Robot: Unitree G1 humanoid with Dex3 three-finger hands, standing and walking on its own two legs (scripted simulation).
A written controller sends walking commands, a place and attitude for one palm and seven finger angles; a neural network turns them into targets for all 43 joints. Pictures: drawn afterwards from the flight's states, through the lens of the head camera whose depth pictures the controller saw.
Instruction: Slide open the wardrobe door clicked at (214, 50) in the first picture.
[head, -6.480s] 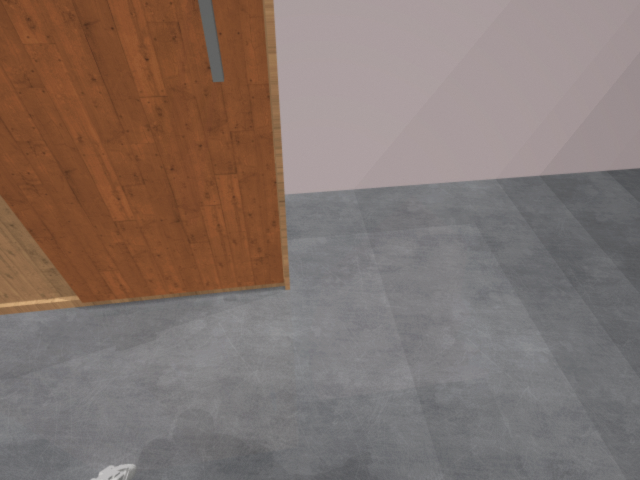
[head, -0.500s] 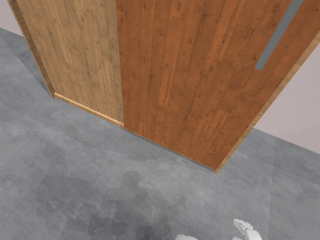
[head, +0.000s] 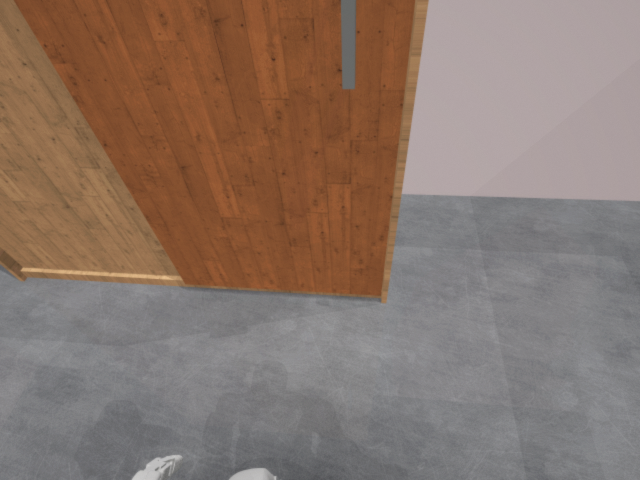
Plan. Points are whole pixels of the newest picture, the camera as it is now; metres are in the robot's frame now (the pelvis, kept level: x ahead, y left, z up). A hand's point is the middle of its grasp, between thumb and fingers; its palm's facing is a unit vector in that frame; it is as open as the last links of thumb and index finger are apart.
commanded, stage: take the last steps up to it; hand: right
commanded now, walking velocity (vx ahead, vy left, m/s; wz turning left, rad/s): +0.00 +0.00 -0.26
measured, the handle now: (349, 7) +0.77 -0.04 +0.23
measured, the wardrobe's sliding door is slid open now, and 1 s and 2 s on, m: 0.00 0.00 0.00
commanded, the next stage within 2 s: come to a stop and stand still in 1.10 s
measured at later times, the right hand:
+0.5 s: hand out of the picture +0.07 -0.13 -0.16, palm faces +0.06 +0.97 -0.22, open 7.4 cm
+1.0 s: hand out of the picture +0.06 -0.07 -0.18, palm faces +0.16 +0.98 -0.09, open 7.4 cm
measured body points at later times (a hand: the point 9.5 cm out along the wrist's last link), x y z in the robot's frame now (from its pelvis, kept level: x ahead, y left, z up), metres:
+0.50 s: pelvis +0.03 +0.06 +0.00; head +0.01 +0.08 +0.45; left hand -0.02 +0.30 -0.16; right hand +0.07 -0.18 -0.14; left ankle +0.02 +0.15 -0.73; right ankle +0.00 -0.08 -0.71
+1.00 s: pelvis +0.20 +0.04 -0.02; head +0.22 +0.03 +0.43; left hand +0.34 +0.24 -0.15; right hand +0.05 -0.12 -0.17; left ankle +0.04 +0.15 -0.69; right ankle +0.27 -0.03 -0.73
